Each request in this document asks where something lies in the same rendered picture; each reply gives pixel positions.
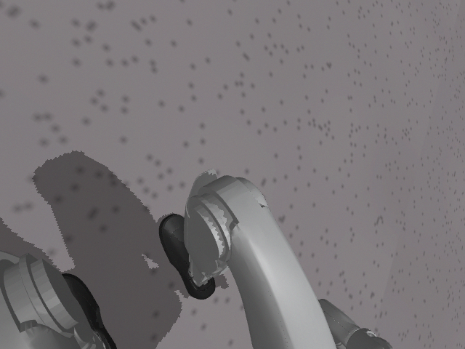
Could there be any right robot hand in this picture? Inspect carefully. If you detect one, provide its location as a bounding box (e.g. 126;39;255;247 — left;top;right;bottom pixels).
318;299;360;349

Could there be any left robot foot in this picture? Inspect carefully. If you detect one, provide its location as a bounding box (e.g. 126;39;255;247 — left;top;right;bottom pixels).
62;273;117;349

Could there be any right robot arm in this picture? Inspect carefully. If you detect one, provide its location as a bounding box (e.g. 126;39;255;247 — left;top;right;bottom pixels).
346;328;394;349

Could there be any right robot foot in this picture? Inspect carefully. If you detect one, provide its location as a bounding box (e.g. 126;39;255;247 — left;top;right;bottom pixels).
159;214;215;300

